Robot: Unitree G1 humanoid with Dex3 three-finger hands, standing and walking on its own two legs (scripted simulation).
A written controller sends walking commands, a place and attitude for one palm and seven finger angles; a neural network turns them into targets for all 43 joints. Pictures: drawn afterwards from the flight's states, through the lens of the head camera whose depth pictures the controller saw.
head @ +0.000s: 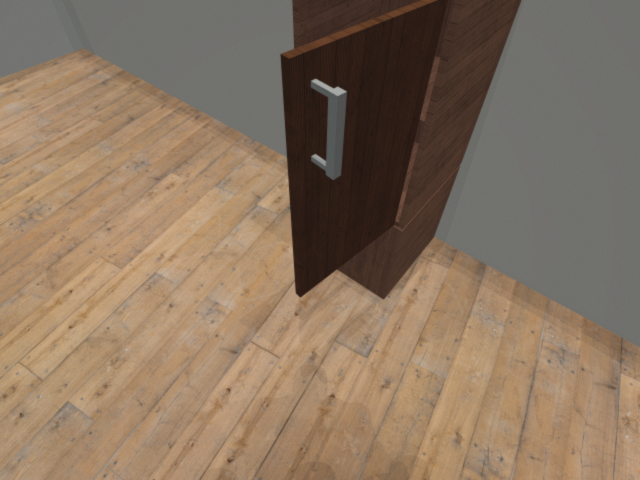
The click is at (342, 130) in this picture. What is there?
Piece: cupboard door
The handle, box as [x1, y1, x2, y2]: [311, 79, 346, 179]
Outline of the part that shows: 314,79 311,81 311,87 328,97 327,149 325,161 315,154 311,156 311,160 326,171 326,174 333,179 340,175 346,91 339,87 332,88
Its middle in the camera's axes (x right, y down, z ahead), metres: +0.01 -0.17 +0.60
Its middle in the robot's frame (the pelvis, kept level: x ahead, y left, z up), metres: +0.58 +0.03 +0.12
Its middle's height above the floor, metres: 0.90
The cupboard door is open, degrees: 82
